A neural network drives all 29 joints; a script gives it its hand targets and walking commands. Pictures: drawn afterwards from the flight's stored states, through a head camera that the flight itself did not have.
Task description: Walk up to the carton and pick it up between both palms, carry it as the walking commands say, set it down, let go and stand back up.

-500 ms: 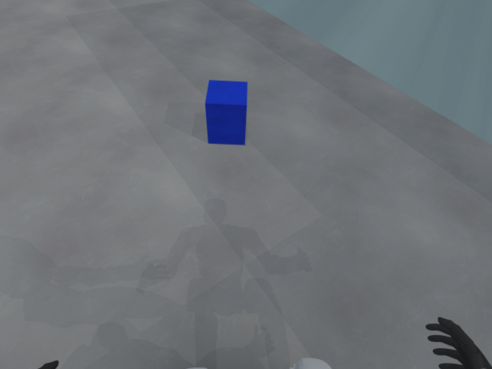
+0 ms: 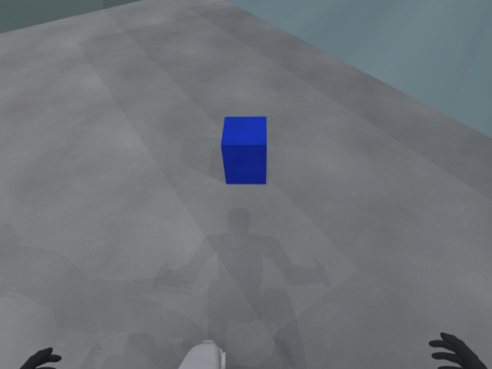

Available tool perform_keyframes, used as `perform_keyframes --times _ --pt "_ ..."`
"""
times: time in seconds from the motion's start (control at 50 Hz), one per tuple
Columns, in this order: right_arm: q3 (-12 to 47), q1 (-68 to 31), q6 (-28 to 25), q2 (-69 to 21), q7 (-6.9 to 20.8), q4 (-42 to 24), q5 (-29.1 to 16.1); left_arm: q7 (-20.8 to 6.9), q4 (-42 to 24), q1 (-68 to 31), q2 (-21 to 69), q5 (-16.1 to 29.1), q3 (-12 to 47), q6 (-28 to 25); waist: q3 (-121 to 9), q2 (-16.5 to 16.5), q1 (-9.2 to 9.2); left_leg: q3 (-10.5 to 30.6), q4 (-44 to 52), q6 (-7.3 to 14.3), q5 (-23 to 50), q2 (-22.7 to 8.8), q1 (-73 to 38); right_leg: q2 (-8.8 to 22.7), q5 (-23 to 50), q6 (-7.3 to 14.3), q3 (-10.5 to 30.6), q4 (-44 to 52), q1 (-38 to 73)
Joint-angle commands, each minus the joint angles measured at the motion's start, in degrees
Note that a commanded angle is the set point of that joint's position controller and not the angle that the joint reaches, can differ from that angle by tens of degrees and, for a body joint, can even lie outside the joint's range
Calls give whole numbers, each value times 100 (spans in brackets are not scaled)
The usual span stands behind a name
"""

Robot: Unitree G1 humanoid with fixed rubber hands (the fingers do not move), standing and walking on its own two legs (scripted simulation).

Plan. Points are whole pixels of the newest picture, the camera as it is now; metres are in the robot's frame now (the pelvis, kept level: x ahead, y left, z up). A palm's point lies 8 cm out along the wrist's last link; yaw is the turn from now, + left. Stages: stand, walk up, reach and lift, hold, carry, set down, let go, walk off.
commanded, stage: walk up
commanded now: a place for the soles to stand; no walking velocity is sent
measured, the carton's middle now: (245, 151) +1.24 +0.12 -0.62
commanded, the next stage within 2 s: none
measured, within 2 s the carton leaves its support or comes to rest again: neither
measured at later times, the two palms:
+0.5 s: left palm (78, 230) +0.38 +0.41 -0.07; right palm (413, 306) +0.25 -0.27 -0.10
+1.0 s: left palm (80, 181) +0.53 +0.48 -0.09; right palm (358, 203) +0.47 -0.21 -0.07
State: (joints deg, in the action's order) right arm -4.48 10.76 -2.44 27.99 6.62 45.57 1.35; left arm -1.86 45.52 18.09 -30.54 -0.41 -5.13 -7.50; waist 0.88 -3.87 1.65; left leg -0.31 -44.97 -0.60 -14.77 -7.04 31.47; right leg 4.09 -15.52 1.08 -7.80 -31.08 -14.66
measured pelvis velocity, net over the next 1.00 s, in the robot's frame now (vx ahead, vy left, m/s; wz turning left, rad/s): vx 0.43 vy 0.15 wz -0.08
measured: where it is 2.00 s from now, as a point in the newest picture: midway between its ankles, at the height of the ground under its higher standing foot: (220, 240)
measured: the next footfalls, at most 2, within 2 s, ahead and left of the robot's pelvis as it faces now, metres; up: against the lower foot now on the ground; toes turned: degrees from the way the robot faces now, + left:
left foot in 0.10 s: +0.21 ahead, +0.17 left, +0.00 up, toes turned +4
right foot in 0.46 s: +0.36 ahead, -0.05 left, +0.00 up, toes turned -9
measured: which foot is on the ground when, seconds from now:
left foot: up 0.00-0.08, down 0.10-0.46, up 0.48-0.74, down 0.76-1.00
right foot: down 0.00-0.10, up 0.12-0.44, down 0.46-0.76, up 0.78-1.00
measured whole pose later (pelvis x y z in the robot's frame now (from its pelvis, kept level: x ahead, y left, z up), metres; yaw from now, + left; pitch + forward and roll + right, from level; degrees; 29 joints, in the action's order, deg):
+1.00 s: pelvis +0.43 +0.15 -0.01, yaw -4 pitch -1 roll +0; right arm -5.2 16.9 -3.5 29.1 3.8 44.2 1.0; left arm -1.9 48.7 18.0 -27.6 -0.5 -3.4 -5.9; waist 1.8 0.5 -2.7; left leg -6.4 -36.6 2.0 -18.8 -2.2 16.8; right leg 3.8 -20.0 1.7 -4.2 -46.2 -28.4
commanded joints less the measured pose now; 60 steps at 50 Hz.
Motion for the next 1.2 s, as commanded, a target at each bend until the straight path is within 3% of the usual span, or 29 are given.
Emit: perform_keyframes --times 0.0,0.04,0.08,0.1,0.12,0.14,0.16,0.22,0.36,0.42,0.44,0.46,0.48,0.52,0.58,0.68,0.74,0.76,0.78,0.8,0.82,0.88,0.96,1.02,1.04,1.06,1.08,1.12,1.18 --pt "-295 -220 -48 863 102 -221 -32 -10 -261 -219 -1475 23 -357 -34 164 1270 -144 -290 619 -37 556 101 -865 1161 -1646 1015 992 1688 -907" --pt "-363 -57 -67 933 102 -132 -44 -4 -254 -350 -1457 9 -318 14 156 1108 -323 -405 830 31 364 235 -1495 1147 -1744 960 895 1309 -1162" --pt "-499 715 -113 1185 -6 113 -24 25 -218 -237 -1064 -42 -141 74 -186 253 -718 -411 1167 212 -404 526 -2727 750 -1439 751 471 -262 -1582" --pt "-611 1206 -168 1604 -138 122 58 33 -293 -106 -668 41 -24 86 -437 -1164 -1023 1502 2309 631 -2134 -485 -3475 161 -876 414 -23 -2421 -2437" --pt "-657 1168 -197 1999 -223 8 4 112 -437 -228 -624 117 18 93 -329 -1496 -1076 3792 3497 1220 -3315 -1570 -3440 -370 -1421 166 495 -3629 -3539" --pt "-628 830 -191 1890 -258 -42 -104 179 -306 -206 -975 59 -22 131 -212 -446 -818 3536 3256 1443 -3002 -1673 -3078 -96 -951 129 1278 -3992 -3439" --pt "-542 587 -186 1613 -298 -104 -133 160 -138 33 -1018 94 -41 114 -47 -274 -555 2827 3063 1451 -2390 -1356 -2762 52 -597 98 1311 -3791 -3199" --pt "-379 247 -190 1252 -329 -264 -78 74 213 494 -991 47 -97 109 64 -668 -280 1070 2829 1281 -812 -706 -1992 239 -473 -43 926 -2493 -2175" --pt "-364 399 -176 1206 -246 -523 -21 -82 17 -298 -627 14 -151 97 188 -474 -422 584 2726 1288 -536 -736 -1625 -16 385 157 260 -718 -1123" --pt "-233 247 -161 996 -256 -669 -43 -55 173 246 -794 15 -277 50 -76 191 167 7 1372 896 407 -431 -588 -335 404 378 281 -34 983" --pt "-139 286 -195 766 -280 -764 -19 51 302 1031 -1133 -4 -431 9 -422 1095 629 -486 -371 589 863 58 142 307 -638 665 1353 531 2042" --pt "-97 440 -206 598 -301 -911 -25 146 170 1363 -1768 15 -573 -16 -788 1878 649 -375 -1793 310 -1177 666 1461 2119 -1543 1445 4346 1343 2641" --pt "-242 347 -142 1110 -394 -794 -53 152 51 1087 -1761 80 -553 24 -760 969 514 517 -2257 348 -1396 430 1542 2279 -1740 1776 4558 1408 2148" --pt "-260 373 -129 1177 -403 -670 -67 200 -132 598 -1307 103 -409 55 -276 668 232 625 -2253 242 -832 101 1519 1930 -792 1705 3379 1279 1505" --pt "-221 644 -103 936 -248 -374 -25 174 -283 137 -1180 41 -340 29 -24 1197 -87 214 -1037 20 -804 -20 415 1354 223 1385 1789 1181 105" --pt "-306 245 -63 874 -19 -275 -32 68 -319 -75 -1430 8 -331 32 111 1397 -172 -358 441 40 130 225 -1063 1066 -1527 1100 1183 1194 -1122" --pt "-471 1100 -129 1134 -84 34 -9 71 -336 -182 -1027 -38 -143 137 -155 354 -713 -483 920 197 -430 625 -2832 615 -2070 792 669 -480 -2132" --pt "-575 1451 -165 1511 -187 1 70 93 -429 -173 -648 38 -24 144 -213 -964 -983 1307 2006 610 -2043 -282 -3325 95 -1723 430 175 -2236 -2959" --pt "-633 1446 -188 1947 -264 -169 32 180 -573 -310 -592 104 24 138 -163 -1450 -1118 3872 3307 1377 -3414 -1573 -3248 -388 -1685 187 434 -3525 -3785" --pt "-629 1101 -180 1853 -302 -206 -94 240 -420 -285 -965 17 -20 181 -4 -348 -846 3826 3180 1672 -3373 -1793 -2812 -16 -1190 102 1211 -3901 -3642" --pt "-566 828 -172 1647 -349 -244 -140 218 -240 -65 -1064 42 -41 156 195 -114 -584 3222 2971 1644 -2836 -1532 -2475 147 -848 51 1204 -3709 -3400" --pt "-394 413 -169 1354 -371 -367 -66 98 151 451 -1024 0 -95 101 215 -675 -316 1387 2691 1408 -1213 -871 -1578 255 -839 -26 711 -2419 -2134" --pt "-349 343 -179 1259 -299 -515 -31 -11 87 152 -752 2 -150 85 148 -712 -324 916 2574 1378 -1142 -783 -1150 14 -272 97 399 -1250 -1156" --pt "-237 104 -111 1055 -267 -657 -41 2 236 550 -809 -7 -261 31 -6 -81 122 391 1631 1003 -1728 -449 -150 -339 190 238 233 -348 638" --pt "-137 123 -112 812 -278 -736 -20 73 314 1053 -1092 -27 -384 -5 -122 762 471 8 341 729 -1495 -56 530 -48 -695 425 977 234 1505" --pt "-54 101 -139 515 -281 -944 -31 179 265 1480 -1713 -47 -549 -58 -277 1907 647 -444 -1585 333 -1458 595 1804 1770 -2440 1174 4095 1445 2129" --pt "-153 99 -97 897 -384 -842 -19 206 83 1279 -1879 8 -564 -43 -264 1089 523 525 -2128 317 -1601 453 1990 2330 -2669 1699 5040 1686 1672" --pt "-252 316 -111 1190 -430 -640 -51 242 -51 749 -1409 72 -415 10 -5 527 179 679 -2111 242 -1028 107 1699 1997 -1259 1707 3849 1221 1203" --pt "-221 604 -106 953 -311 -371 -46 206 -175 348 -1249 36 -339 31 65 1246 -50 175 -1073 72 -952 46 515 1342 290 1399 2097 956 73"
